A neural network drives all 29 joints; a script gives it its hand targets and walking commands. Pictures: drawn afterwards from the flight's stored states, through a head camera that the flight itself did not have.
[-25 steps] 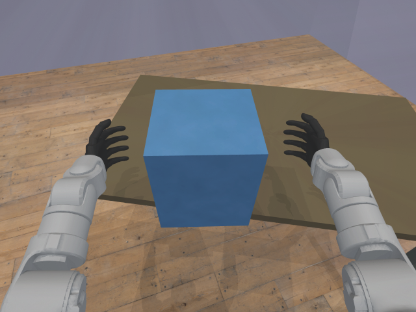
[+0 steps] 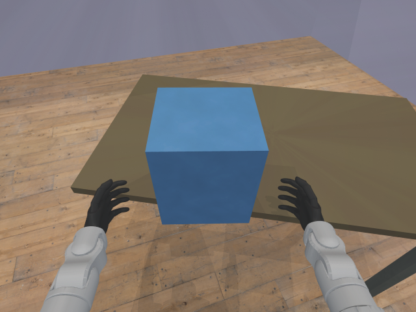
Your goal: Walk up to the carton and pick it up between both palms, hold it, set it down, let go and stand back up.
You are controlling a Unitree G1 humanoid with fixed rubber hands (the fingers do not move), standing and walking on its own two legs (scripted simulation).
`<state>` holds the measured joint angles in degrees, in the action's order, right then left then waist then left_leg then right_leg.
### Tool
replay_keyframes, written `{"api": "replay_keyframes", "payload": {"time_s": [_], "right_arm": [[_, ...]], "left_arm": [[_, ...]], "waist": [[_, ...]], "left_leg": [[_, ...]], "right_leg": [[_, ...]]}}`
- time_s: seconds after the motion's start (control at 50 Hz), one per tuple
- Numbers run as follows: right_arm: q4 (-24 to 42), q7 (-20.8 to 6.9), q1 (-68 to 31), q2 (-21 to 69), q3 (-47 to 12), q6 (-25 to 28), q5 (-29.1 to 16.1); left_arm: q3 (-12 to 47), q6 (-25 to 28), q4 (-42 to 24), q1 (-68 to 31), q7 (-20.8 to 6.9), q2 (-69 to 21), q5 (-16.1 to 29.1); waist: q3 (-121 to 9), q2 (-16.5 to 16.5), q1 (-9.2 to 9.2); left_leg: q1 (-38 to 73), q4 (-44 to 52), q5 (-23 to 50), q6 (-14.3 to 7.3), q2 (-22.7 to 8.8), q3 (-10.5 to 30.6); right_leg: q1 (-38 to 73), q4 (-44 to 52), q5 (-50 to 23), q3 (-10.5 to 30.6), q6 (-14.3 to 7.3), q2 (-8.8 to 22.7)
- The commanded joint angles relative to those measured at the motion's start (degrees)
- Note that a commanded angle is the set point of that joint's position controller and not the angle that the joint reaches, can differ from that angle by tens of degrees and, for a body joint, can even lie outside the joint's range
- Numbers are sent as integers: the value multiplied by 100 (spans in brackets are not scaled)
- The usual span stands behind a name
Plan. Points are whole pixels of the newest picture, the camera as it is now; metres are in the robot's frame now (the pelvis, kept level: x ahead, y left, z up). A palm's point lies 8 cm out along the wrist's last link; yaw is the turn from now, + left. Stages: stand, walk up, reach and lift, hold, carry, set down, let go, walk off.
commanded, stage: set down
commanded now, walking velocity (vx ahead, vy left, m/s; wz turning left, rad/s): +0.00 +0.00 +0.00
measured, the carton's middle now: (205, 158) +0.46 +0.01 +0.04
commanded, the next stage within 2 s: let go in 0.24 s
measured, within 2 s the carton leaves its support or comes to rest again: neither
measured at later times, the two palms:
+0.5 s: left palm (97, 253) +0.27 +0.22 -0.02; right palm (308, 248) +0.27 -0.20 -0.02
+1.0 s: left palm out of the picture +0.18 +0.24 -0.09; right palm (319, 310) +0.18 -0.22 -0.10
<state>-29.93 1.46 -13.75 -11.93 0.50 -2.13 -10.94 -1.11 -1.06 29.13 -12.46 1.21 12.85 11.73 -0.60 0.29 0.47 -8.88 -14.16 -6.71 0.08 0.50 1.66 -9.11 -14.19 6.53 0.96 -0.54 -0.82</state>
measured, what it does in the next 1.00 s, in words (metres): stands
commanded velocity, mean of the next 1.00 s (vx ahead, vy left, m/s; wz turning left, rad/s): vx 0.00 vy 0.00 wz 0.00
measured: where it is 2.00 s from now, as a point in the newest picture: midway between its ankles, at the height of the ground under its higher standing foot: outside the picture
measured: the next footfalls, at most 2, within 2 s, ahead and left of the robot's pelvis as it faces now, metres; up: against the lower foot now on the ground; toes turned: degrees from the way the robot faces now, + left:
none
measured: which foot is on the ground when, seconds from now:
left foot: down 0.00-1.00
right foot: down 0.00-1.00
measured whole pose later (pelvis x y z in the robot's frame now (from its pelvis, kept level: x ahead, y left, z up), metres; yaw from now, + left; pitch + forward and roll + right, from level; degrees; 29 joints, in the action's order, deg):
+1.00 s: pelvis +0.02 +0.01 -0.01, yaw +0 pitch +2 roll +0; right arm -37.5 0.5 8.6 -13.1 -1.6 2.8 -1.7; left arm 1.5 2.1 36.2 9.1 1.4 12.7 3.1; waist 1.1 0.5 0.2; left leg -13.2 -25.8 -14.2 -0.9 1.4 1.2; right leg -13.2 -25.4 13.8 1.7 0.5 -0.3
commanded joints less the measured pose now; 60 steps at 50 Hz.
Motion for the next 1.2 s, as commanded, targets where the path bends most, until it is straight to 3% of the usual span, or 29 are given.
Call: {"api": "replay_keyframes", "payload": {"time_s": [0.0,0.1,0.12,0.14,0.18,0.22,0.28,0.32,0.34,0.38,0.48,0.56,0.58,0.66,0.78,0.82,0.84,0.88,0.92,0.94,0.96,0.98,1.02,1.08,1.1,1.12,1.14,1.16,1.18], "right_arm": [[996,2,-1647,-648,182,736,-52],[626,-57,-1109,-530,111,743,7],[616,-71,-1066,-512,111,727,-17],[628,-98,-1063,-536,185,762,-38],[752,-79,-1045,-573,93,844,7],[733,-53,-842,-451,52,900,-3],[981,-13,-486,-657,135,1017,72],[995,-40,-319,-593,7,1056,71],[914,-51,-190,-549,-78,1057,44],[756,-50,186,-619,18,1098,54],[390,-107,939,-458,-151,1054,61],[424,-135,1534,-595,7,1140,354],[355,-174,1514,-645,3,1186,460],[231,-189,1696,-673,-47,1223,657],[-52,-121,1876,-750,-21,964,663],[-27,-153,1814,-631,-149,891,712],[48,-157,1657,-778,-70,851,756],[-31,-82,1822,-785,17,754,831],[-123,-40,1978,-761,67,661,954],[-172,-38,1874,-840,67,607,984],[-124,-56,1861,-854,38,560,1007],[-183,-49,1886,-800,112,493,977],[-234,-94,1774,-851,120,396,1017],[-60,-128,1818,-822,146,308,1053],[14,-121,1868,-696,99,292,1009],[-587,-93,2772,-1076,303,316,1492],[-709,-74,3043,-1134,341,327,1541],[-730,-103,3052,-1063,327,363,1539],[-695,-145,3144,-911,323,348,1547]], "left_arm": [[-239,697,-926,-1479,33,685,-64],[-275,736,-609,-1043,26,634,-179],[-241,721,-661,-1071,36,655,-234],[-230,722,-678,-1012,58,552,-236],[-119,734,-594,-813,76,407,-152],[-44,779,-874,-755,102,384,-166],[-161,957,-1161,-580,124,550,-223],[-107,970,-853,-125,84,613,-244],[-96,963,-761,-3,73,490,-127],[-50,1002,-842,207,87,557,-241],[122,944,-517,976,57,400,-227],[18,991,-575,1644,48,583,-529],[41,1013,-461,1630,31,590,-567],[24,1058,-126,1808,4,713,-623],[50,862,-385,1587,11,786,-774],[148,752,-216,1786,28,534,-755],[125,672,-7,1897,27,501,-724],[179,536,46,1925,41,457,-769],[81,477,83,1954,37,495,-885],[76,428,63,1807,35,602,-944],[12,365,177,1810,43,544,-926],[-24,345,-124,1582,35,645,-1004],[-42,264,17,1661,76,573,-1113],[-6,129,-105,1762,89,466,-1135],[-118,114,-197,1777,85,546,-1231],[-145,247,503,3038,39,884,-1564],[-218,268,640,3243,-5,1006,-1612],[-202,358,565,3057,-77,1036,-1614],[-207,399,491,2938,-130,917,-1608]], "waist": [[-1854,-5,39],[-1553,22,123],[-1488,52,34],[-1469,81,133],[-1478,-61,28],[-1589,-76,-32],[-1756,139,17],[-1735,-143,111],[-1818,-291,68],[-1586,-74,41],[-1122,116,10],[-1140,137,44],[-980,15,50],[-778,-165,-13],[-872,319,-31],[-790,43,66],[-802,-188,30],[-806,-54,-39],[-659,-228,-21],[-666,-107,-46],[-874,-267,-86],[-885,-84,-29],[-944,72,-12],[-980,-21,-53],[-930,9,39],[-669,-351,23],[-536,-118,2],[-485,-3,-106],[-394,24,-173]], "left_leg": [[193,-25,407,38,4,-55],[-61,-54,72,-14,28,-125],[-85,-82,-87,13,38,-135],[-57,-81,-114,8,15,-77],[-14,-166,-139,-42,4,-55],[83,-280,-16,-55,0,-74],[153,-345,789,-45,-37,-20],[180,-390,906,-54,-1,-42],[231,-373,956,-56,-27,-41],[196,-370,971,-59,-20,-8],[288,-397,1047,44,-14,-32],[394,-555,1865,94,43,-43],[265,-556,1943,52,25,21],[-137,-650,1507,-29,20,-14],[-104,-846,1078,36,6,50],[-120,-869,1110,-7,-55,51],[-210,-915,1195,-50,-78,90],[-264,-977,1028,-8,-43,97],[-144,-908,891,-12,-58,151],[-161,-950,854,-14,-50,112],[-150,-965,806,0,-55,69],[-83,-947,651,5,-21,61],[-212,-927,747,37,-26,26],[37,-930,870,-12,-39,-4],[-79,-901,658,-13,-31,18],[-218,-1159,222,-177,-605,271],[-208,-1113,-318,-216,-596,258],[-314,-1155,-222,-220,-568,261],[-586,-1049,-691,-210,-576,293]], "right_leg": [[622,-94,-374,111,-59,55],[614,-135,-177,101,-37,54],[508,-126,-34,87,-55,48],[423,-129,66,87,-53,23],[366,-228,-57,120,-48,61],[340,-326,-114,127,-22,72],[424,-360,-645,169,-70,52],[523,-384,-794,187,-23,41],[635,-450,-927,145,37,10],[573,-475,-948,194,-7,22],[729,-398,-990,231,-32,-7],[843,-488,-1729,241,4,-13],[658,-470,-1721,286,-16,-51],[577,-690,-1567,293,76,17],[377,-874,-1047,235,37,82],[316,-891,-923,224,55,60],[303,-941,-994,221,88,29],[178,-984,-938,188,126,43],[-63,-945,-688,132,141,-2],[-117,-922,-651,172,90,25],[-41,-951,-605,97,113,2],[-111,-902,-502,133,72,52],[-157,-901,-484,93,46,-4],[-227,-876,-682,83,61,70],[-271,-840,-439,99,70,66],[-457,-1004,-435,598,19,555],[-722,-964,-147,708,-51,612],[-641,-989,-308,752,-89,629],[-706,-1002,-29,838,-127,626]]}}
